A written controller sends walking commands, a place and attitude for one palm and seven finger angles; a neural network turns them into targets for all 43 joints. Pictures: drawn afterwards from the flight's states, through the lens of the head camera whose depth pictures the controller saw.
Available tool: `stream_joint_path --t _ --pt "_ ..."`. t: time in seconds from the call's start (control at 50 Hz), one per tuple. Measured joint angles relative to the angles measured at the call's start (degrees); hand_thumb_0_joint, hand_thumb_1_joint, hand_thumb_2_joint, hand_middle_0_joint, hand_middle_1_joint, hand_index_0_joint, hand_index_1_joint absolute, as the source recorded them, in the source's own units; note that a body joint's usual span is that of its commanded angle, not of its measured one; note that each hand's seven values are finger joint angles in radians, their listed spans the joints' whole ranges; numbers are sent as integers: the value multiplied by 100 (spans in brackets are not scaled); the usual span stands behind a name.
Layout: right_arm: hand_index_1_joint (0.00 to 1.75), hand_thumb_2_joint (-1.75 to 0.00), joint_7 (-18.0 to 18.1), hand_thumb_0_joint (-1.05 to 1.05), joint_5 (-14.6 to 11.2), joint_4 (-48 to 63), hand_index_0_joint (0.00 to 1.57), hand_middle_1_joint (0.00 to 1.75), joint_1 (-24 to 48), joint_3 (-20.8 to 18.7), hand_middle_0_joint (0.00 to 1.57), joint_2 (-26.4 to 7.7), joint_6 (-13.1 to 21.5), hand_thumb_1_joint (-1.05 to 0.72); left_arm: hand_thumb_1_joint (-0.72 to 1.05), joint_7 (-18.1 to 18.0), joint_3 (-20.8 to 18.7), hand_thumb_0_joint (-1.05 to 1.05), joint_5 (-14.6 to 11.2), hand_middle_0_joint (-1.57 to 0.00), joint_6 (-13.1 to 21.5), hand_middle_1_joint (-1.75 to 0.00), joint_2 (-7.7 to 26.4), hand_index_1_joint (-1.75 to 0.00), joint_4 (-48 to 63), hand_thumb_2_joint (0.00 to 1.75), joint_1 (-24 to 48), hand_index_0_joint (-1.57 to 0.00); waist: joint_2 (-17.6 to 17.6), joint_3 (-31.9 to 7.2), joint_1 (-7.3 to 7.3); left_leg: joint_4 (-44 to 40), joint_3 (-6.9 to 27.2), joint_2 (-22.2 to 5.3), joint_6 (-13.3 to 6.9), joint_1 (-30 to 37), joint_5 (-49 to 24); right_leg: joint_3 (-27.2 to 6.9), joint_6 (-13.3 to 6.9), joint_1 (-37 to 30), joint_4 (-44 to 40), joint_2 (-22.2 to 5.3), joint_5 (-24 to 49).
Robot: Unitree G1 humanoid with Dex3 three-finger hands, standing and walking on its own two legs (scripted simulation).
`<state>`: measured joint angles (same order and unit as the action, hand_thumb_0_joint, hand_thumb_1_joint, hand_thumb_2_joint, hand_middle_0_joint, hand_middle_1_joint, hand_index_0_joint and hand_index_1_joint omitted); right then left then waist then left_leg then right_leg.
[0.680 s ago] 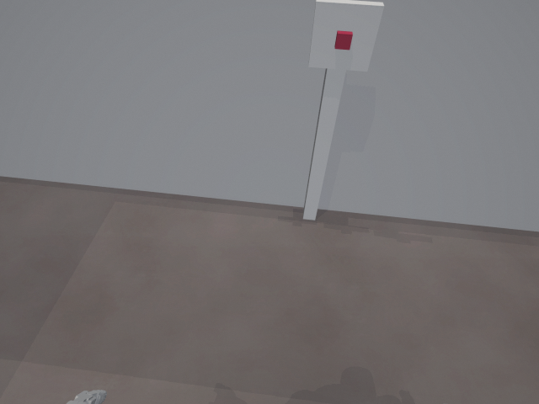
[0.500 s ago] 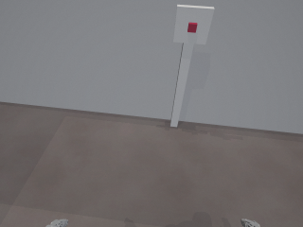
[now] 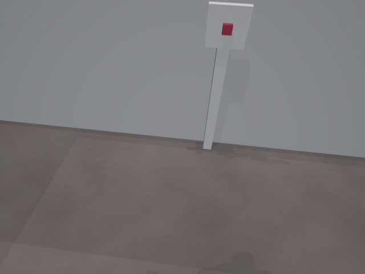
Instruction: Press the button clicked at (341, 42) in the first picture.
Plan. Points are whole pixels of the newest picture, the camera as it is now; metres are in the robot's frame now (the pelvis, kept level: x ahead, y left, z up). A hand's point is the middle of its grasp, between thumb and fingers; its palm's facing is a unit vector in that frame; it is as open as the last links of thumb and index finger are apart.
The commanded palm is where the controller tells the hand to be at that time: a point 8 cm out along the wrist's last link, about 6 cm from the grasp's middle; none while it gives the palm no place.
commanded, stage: stand and wait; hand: left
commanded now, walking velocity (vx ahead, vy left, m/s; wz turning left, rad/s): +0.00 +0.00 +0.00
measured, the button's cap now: (227, 28) +1.04 -0.13 +0.09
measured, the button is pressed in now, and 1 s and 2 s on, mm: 0 0 0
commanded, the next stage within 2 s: look at it before walking up in 0.14 s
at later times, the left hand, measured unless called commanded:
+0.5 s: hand out of the picture +0.07 +0.24 -0.16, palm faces -0.03 -0.95 -0.32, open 7.3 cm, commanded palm none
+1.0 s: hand out of the picture +0.07 +0.24 -0.16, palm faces -0.04 -0.94 -0.33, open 7.3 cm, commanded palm none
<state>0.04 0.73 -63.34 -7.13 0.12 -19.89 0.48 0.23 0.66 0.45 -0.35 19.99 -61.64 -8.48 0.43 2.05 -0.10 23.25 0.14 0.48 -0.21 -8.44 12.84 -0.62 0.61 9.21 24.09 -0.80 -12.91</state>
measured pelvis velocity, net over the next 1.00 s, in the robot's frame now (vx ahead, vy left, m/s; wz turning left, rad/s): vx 0.00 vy -0.01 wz -0.04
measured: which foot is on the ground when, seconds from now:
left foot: down 0.00-1.00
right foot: down 0.00-1.00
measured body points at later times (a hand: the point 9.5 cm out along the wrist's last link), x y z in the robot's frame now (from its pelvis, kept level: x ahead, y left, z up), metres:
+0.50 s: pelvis -0.01 -0.01 +0.00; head +0.00 +0.00 +0.45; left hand +0.07 +0.29 -0.13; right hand +0.07 -0.30 -0.13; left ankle +0.00 +0.12 -0.74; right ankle +0.00 -0.13 -0.74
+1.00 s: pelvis +0.00 -0.01 +0.00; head +0.01 -0.01 +0.45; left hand +0.07 +0.29 -0.13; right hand +0.09 -0.30 -0.13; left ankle +0.00 +0.12 -0.74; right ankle +0.00 -0.13 -0.74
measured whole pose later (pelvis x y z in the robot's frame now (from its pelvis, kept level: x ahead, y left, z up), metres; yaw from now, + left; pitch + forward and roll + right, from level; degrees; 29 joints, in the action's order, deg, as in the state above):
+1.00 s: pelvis +0.00 -0.01 +0.00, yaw -2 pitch -1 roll +0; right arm 0.7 0.8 -62.2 -5.3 -0.1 -18.7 0.3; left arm -0.1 0.1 0.6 -1.3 19.1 -60.8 -8.6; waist 0.4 2.2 -1.1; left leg 23.2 -1.4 -0.7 0.6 -9.1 12.9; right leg -2.2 0.1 10.8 24.4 0.4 -12.4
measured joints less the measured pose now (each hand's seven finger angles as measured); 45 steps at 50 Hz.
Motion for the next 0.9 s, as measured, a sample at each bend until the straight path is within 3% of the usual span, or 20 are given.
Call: stream_joint_path --t 0.9 --pt "30 -89 -5 0 -12 -62 20 30 130 36 21 34 39 -91 91 15 2 1 13 -20 35 -30 -28 -30 -73 90 77 -21 0 3 -29 -248 24 -52 59 78 -135 24 -50 -65 -218 49 117"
